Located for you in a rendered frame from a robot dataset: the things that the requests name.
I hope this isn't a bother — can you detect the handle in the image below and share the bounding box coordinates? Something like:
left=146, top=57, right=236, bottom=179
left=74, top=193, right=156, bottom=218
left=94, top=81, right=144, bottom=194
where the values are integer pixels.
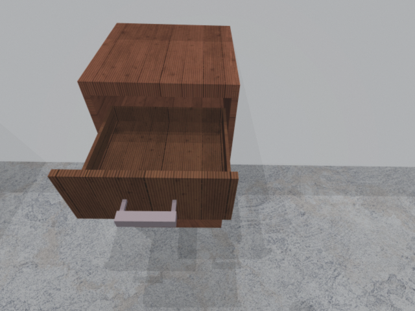
left=114, top=200, right=177, bottom=227

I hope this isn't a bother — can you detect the cabinet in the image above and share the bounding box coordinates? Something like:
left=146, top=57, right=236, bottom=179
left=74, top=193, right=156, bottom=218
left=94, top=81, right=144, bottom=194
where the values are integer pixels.
left=77, top=23, right=240, bottom=228

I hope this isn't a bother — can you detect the drawer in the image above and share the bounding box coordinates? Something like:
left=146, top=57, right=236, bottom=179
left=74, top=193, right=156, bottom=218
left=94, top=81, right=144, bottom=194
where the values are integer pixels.
left=48, top=106, right=239, bottom=220

